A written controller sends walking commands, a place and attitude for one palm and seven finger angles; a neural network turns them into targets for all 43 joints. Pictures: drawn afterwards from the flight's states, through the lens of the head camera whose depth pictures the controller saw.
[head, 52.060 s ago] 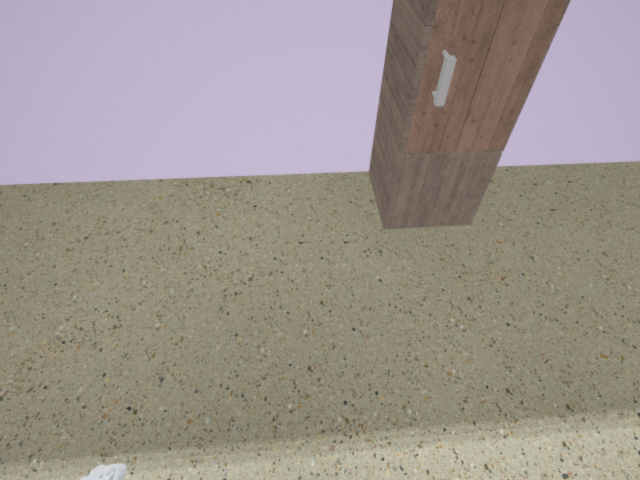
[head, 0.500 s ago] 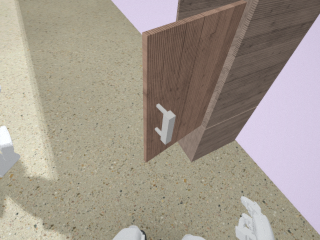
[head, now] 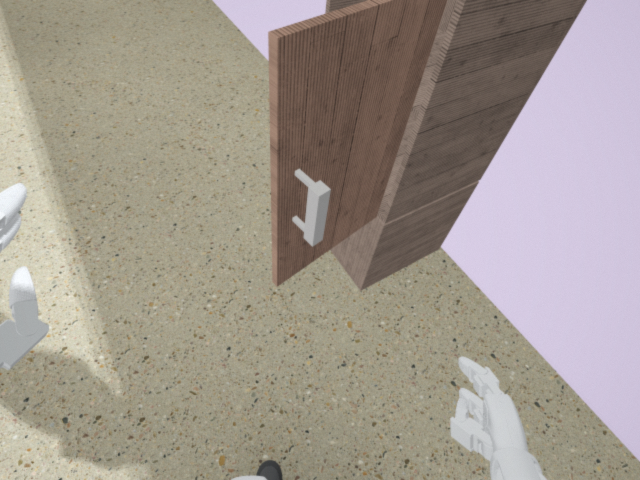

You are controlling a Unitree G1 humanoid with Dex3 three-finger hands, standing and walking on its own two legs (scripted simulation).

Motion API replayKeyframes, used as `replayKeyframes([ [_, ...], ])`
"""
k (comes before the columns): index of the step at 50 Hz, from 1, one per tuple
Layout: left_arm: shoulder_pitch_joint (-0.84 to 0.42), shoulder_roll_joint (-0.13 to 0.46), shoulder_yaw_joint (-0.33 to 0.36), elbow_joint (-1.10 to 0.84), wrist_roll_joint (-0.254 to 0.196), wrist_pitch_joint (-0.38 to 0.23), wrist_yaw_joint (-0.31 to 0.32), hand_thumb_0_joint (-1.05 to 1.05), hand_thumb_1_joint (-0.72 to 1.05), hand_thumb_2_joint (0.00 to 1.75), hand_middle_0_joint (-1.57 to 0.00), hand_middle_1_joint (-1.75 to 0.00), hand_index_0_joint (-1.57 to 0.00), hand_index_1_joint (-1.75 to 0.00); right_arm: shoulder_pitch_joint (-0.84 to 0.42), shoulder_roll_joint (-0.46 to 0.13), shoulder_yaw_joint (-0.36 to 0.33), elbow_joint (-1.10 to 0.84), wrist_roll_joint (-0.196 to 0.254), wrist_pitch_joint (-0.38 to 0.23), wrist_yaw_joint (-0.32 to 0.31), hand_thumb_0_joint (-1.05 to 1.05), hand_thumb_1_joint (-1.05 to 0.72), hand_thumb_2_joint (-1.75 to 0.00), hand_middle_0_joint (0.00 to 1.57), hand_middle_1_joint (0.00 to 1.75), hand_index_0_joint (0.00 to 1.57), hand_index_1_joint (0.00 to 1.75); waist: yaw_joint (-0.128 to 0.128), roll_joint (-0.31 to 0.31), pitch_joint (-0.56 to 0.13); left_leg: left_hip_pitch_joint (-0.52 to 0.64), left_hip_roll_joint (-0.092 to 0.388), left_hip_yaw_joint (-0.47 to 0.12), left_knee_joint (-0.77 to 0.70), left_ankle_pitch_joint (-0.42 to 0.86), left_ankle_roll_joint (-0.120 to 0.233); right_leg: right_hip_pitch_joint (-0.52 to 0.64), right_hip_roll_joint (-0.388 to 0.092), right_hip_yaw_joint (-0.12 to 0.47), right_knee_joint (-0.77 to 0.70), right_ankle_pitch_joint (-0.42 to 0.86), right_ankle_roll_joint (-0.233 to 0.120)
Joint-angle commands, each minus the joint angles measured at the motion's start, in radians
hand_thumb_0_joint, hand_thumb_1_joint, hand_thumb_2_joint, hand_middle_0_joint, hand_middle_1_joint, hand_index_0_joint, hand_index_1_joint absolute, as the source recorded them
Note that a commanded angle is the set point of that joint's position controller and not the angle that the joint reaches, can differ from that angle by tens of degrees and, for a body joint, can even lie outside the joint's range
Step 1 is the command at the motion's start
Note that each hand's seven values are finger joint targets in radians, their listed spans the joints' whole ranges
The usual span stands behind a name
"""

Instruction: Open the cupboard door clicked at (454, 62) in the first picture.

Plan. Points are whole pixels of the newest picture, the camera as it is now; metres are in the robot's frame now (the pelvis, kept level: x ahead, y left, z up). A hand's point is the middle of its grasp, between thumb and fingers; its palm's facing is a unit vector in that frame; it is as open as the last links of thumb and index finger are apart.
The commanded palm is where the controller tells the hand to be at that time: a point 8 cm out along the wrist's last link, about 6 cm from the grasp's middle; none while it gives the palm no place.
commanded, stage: stop stepping back and stand still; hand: left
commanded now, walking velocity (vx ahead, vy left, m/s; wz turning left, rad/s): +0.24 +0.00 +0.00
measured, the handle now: (307, 207) +0.56 +0.06 -0.07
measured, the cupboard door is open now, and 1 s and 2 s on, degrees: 100 100 100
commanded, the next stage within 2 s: let the arm hang, fingers relaxed in 0.70 s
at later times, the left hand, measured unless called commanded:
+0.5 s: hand out of the picture +0.11 +0.24 +0.15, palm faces +0.45 -0.78 -0.44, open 7.4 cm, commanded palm +0.04 +0.28 +0.17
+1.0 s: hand out of the picture +0.02 +0.21 -0.12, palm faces +0.07 -0.94 -0.33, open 7.4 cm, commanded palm none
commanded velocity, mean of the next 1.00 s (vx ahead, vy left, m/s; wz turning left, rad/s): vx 0.11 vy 0.02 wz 0.00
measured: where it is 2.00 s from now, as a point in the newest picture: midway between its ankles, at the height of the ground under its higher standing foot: outside the picture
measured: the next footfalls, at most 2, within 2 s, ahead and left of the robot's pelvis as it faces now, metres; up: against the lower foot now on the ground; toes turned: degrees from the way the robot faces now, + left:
right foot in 0.16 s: -0.10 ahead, -0.13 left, +0.00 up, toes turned -1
left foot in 0.36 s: -0.02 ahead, +0.10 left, +0.00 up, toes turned +4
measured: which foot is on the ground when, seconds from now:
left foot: down 0.00-0.16, up 0.18-0.34, down 0.36-1.00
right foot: up 0.00-0.14, down 0.16-1.00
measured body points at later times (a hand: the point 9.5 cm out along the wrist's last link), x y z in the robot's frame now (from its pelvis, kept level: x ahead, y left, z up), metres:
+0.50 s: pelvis -0.09 -0.02 -0.02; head -0.11 -0.02 +0.43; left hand +0.08 +0.28 +0.17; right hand +0.03 -0.28 -0.11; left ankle -0.06 +0.10 -0.75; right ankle -0.14 -0.13 -0.75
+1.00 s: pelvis -0.12 -0.01 -0.02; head -0.12 -0.03 +0.43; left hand +0.01 +0.26 -0.10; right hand +0.03 -0.27 -0.14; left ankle -0.06 +0.10 -0.75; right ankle -0.14 -0.13 -0.75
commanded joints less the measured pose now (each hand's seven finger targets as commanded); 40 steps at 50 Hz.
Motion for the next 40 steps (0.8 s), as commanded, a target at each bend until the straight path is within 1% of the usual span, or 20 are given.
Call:
replayKeyframes([
  [1, 0.007, 0.120, 0.117, -0.196, -0.007, -0.030, 0.045, 0.00, 0.90, 0.90, -0.20, -0.30, -0.20, -0.30, -0.016, -0.165, -0.057, -0.107, -0.002, -0.047, -0.024, 0.00, -0.90, -0.90, 0.20, 0.30, 0.20, 0.30, -0.008, 0.208, -0.244, 0.106, 0.230, -0.173, -0.219, -0.195, 0.050, 0.113, -0.006, -0.049, -0.026, -0.038, -0.005],
  [3, 0.018, 0.131, 0.128, -0.207, -0.013, -0.029, 0.058, 0.00, 0.90, 0.90, -0.20, -0.30, -0.20, -0.30, -0.017, -0.158, -0.048, -0.122, -0.006, -0.043, -0.033, 0.00, -0.90, -0.90, 0.20, 0.30, 0.20, 0.30, -0.011, 0.293, -0.225, 0.030, 0.174, -0.153, -0.284, -0.442, 0.002, 0.218, 0.016, -0.115, -0.198, -0.067, -0.025],
  [5, 0.026, 0.130, 0.124, -0.204, -0.010, -0.027, 0.060, 0.00, 0.90, 0.90, -0.20, -0.30, -0.20, -0.30, -0.018, -0.162, -0.048, -0.130, -0.006, -0.034, -0.035, 0.00, -0.90, -0.90, 0.20, 0.30, 0.20, 0.30, -0.013, 0.315, -0.202, -0.049, 0.086, -0.085, -0.229, -0.536, -0.070, 0.343, 0.037, -0.166, -0.458, -0.044, -0.051],
  [6, 0.040, 0.143, 0.128, -0.204, -0.006, -0.029, 0.056, 0.00, 0.90, 0.90, -0.20, -0.30, -0.20, -0.30, -0.011, -0.153, -0.047, -0.133, -0.002, -0.025, -0.035, 0.00, -0.90, -0.90, 0.20, 0.30, 0.20, 0.30, -0.022, 0.192, -0.180, -0.015, 0.005, -0.016, -0.064, -0.481, -0.102, 0.282, -0.028, -0.103, -0.636, -0.020, -0.076],
  [7, 0.052, 0.209, 0.172, -0.234, 0.002, -0.041, 0.057, 0.00, 0.90, 0.90, -0.20, -0.30, -0.20, -0.30, 0.003, -0.145, -0.048, -0.123, -0.005, -0.013, -0.031, 0.00, -0.90, -0.90, 0.20, 0.30, 0.20, 0.30, -0.030, -0.007, -0.192, 0.122, -0.043, -0.003, 0.272, -0.337, -0.105, 0.036, -0.245, 0.130, -0.777, -0.062, -0.146],
  [8, 0.012, 0.223, 0.178, -0.272, -0.007, -0.058, 0.061, 0.00, 0.90, 0.90, -0.20, -0.30, -0.20, -0.30, -0.001, -0.141, -0.034, -0.109, -0.016, -0.009, -0.034, 0.00, -0.90, -0.90, 0.20, 0.30, 0.20, 0.30, -0.014, -0.097, -0.159, 0.092, -0.036, -0.065, 0.515, -0.247, -0.097, -0.100, -0.420, 0.304, -0.812, -0.011, -0.221],
  [9, -0.052, 0.265, 0.218, -0.257, 0.005, -0.074, 0.072, 0.00, 0.90, 0.90, -0.20, -0.30, -0.20, -0.30, 0.005, -0.149, -0.029, -0.096, -0.025, -0.010, -0.023, 0.00, -0.90, -0.90, 0.20, 0.30, 0.20, 0.30, -0.023, -0.120, -0.145, -0.026, 0.025, -0.107, 0.612, -0.256, -0.096, -0.092, -0.477, 0.326, -0.791, 0.068, -0.255],
  [10, -0.060, 0.119, 0.119, -0.102, 0.000, -0.056, 0.058, 0.00, 0.90, 0.90, -0.20, -0.30, -0.20, -0.30, 0.059, -0.128, -0.040, -0.063, 0.011, -0.016, -0.032, 0.00, -0.90, -0.90, 0.20, 0.30, 0.20, 0.30, -0.036, -0.167, -0.151, -0.101, -0.020, -0.098, 0.628, -0.256, -0.097, 0.041, -0.358, 0.208, -0.697, 0.117, -0.187],
  [13, -0.127, 0.100, 0.077, -0.041, 0.029, -0.051, 0.057, 0.00, 0.90, 0.90, -0.20, -0.30, -0.20, -0.30, 0.007, -0.150, -0.040, -0.066, 0.017, -0.041, -0.059, 0.00, -0.90, -0.90, 0.20, 0.30, 0.20, 0.30, -0.029, -0.058, -0.043, 0.001, 0.017, -0.052, 0.359, -0.269, -0.060, 0.020, -0.307, 0.123, -0.638, 0.192, -0.130],
  [15, -0.152, 0.097, 0.065, -0.019, 0.039, -0.066, 0.060, 0.00, 0.90, 0.90, -0.20, -0.30, -0.20, -0.30, 0.034, -0.153, -0.034, -0.049, 0.011, -0.054, -0.068, 0.00, -0.90, -0.90, 0.20, 0.30, 0.20, 0.30, -0.031, 0.018, -0.042, 0.110, -0.009, -0.002, 0.156, -0.255, -0.035, 0.030, -0.257, 0.095, -0.583, 0.133, -0.098],
  [19, -0.141, 0.118, 0.088, -0.038, 0.041, -0.094, 0.053, 0.00, 0.90, 0.90, -0.20, -0.30, -0.20, -0.30, 0.055, -0.170, -0.043, -0.068, 0.020, -0.071, -0.074, 0.00, -0.90, -0.90, 0.20, 0.30, 0.20, 0.30, -0.028, 0.096, -0.077, 0.132, 0.077, -0.124, 0.070, -0.198, 0.014, 0.087, -0.140, 0.037, -0.444, 0.207, -0.040],
  [22, -0.146, 0.133, 0.110, -0.121, 0.043, -0.114, 0.049, 0.00, 0.90, 0.90, -0.20, -0.30, -0.20, -0.30, 0.048, -0.165, -0.032, -0.064, 0.007, -0.085, -0.066, 0.00, -0.90, -0.90, 0.20, 0.30, 0.20, 0.30, -0.031, 0.189, -0.087, 0.100, 0.165, -0.287, -0.037, -0.218, 0.048, 0.096, -0.069, -0.071, -0.316, 0.138, -0.013],
  [24, -0.081, 0.114, 0.114, -0.105, 0.042, -0.113, 0.052, 0.00, 0.90, 0.90, -0.20, -0.30, -0.20, -0.30, 0.051, -0.166, -0.035, -0.068, 0.006, -0.091, -0.059, 0.00, -0.90, -0.90, 0.20, 0.30, 0.20, 0.30, -0.024, 0.176, -0.101, 0.066, 0.170, -0.255, -0.025, -0.199, 0.050, 0.152, -0.069, -0.067, -0.364, 0.132, -0.015],
  [26, -0.037, 0.104, 0.119, -0.096, 0.036, -0.113, 0.050, 0.00, 0.90, 0.90, -0.20, -0.30, -0.20, -0.30, 0.053, -0.165, -0.038, -0.075, 0.009, -0.091, -0.049, 0.00, -0.90, -0.90, 0.20, 0.30, 0.20, 0.30, -0.024, 0.157, -0.106, 0.017, 0.106, -0.156, 0.026, -0.208, 0.005, 0.207, -0.086, -0.035, -0.448, 0.194, -0.030],
  [28, 0.014, 0.103, 0.127, -0.054, 0.024, -0.112, 0.045, 0.00, 0.90, 0.90, -0.20, -0.30, -0.20, -0.30, 0.059, -0.150, -0.041, -0.078, 0.011, -0.083, -0.040, 0.00, -0.90, -0.90, 0.20, 0.30, 0.20, 0.30, -0.031, 0.013, -0.114, 0.014, 0.034, -0.076, 0.146, -0.207, -0.036, 0.190, -0.162, 0.087, -0.536, 0.231, -0.068],
  [30, 0.003, 0.107, 0.128, -0.032, 0.017, -0.112, 0.046, 0.00, 0.90, 0.90, -0.20, -0.30, -0.20, -0.30, 0.067, -0.139, -0.042, -0.067, 0.014, -0.070, -0.037, 0.00, -0.90, -0.90, 0.20, 0.30, 0.20, 0.30, -0.040, -0.058, -0.101, 0.033, -0.003, -0.037, 0.255, -0.203, -0.053, 0.130, -0.251, 0.184, -0.607, 0.281, -0.109],
  [32, -0.039, 0.106, 0.118, -0.021, 0.018, -0.109, 0.047, 0.00, 0.90, 0.90, -0.20, -0.30, -0.20, -0.30, 0.056, -0.142, -0.042, -0.064, 0.014, -0.067, -0.039, 0.00, -0.90, -0.90, 0.20, 0.30, 0.20, 0.30, -0.040, -0.028, -0.085, 0.076, -0.004, -0.047, 0.236, -0.182, -0.056, 0.092, -0.255, 0.165, -0.610, 0.325, -0.109],
  [37, -0.123, 0.106, 0.091, -0.030, 0.032, -0.114, 0.035, 0.00, 0.90, 0.90, -0.20, -0.30, -0.20, -0.30, 0.029, -0.151, -0.035, -0.070, 0.008, -0.075, -0.058, 0.00, -0.90, -0.90, 0.20, 0.30, 0.20, 0.30, -0.027, 0.111, -0.086, 0.186, 0.065, -0.122, 0.049, -0.013, -0.032, 0.095, -0.112, 0.005, -0.518, 0.309, -0.018],
  [39, -0.120, 0.090, 0.076, -0.033, 0.034, -0.111, 0.033, 0.00, 0.90, 0.90, -0.20, -0.30, -0.20, -0.30, 0.032, -0.151, -0.032, -0.077, 0.009, -0.081, -0.059, 0.00, -0.90, -0.90, 0.20, 0.30, 0.20, 0.30, -0.021, 0.099, -0.114, 0.180, 0.080, -0.139, 0.018, -0.019, -0.025, 0.142, -0.093, -0.011, -0.506, 0.309, -0.007],
  [40, -0.163, -0.102, -0.308, 0.734, 0.114, 0.060, -0.104, 0.00, 0.90, 0.90, -0.20, -0.30, -0.20, -0.30, 0.003, -0.351, -0.093, 0.164, 0.009, -0.072, 0.035, 0.00, -0.90, -0.90, 0.20, 0.30, 0.20, 0.30, -0.055, 0.136, -0.061, 0.052, 0.107, -0.192, 0.152, 0.181, 0.004, 0.056, -0.146, -0.046, -0.327, 0.415, -0.031],
])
